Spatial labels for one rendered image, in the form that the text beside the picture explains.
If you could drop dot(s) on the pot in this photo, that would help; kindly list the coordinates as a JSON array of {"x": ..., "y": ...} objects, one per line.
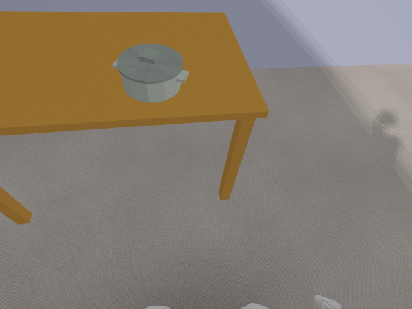
[{"x": 152, "y": 93}]

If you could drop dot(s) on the knob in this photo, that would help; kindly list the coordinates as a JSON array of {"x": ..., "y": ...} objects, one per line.
[{"x": 149, "y": 55}]

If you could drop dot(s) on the lid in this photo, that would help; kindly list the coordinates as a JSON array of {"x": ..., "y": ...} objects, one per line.
[{"x": 169, "y": 65}]

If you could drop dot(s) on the table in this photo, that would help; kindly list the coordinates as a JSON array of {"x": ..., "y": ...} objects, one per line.
[{"x": 56, "y": 75}]

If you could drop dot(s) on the robot right hand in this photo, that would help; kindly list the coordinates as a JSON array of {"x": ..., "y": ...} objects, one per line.
[{"x": 325, "y": 303}]

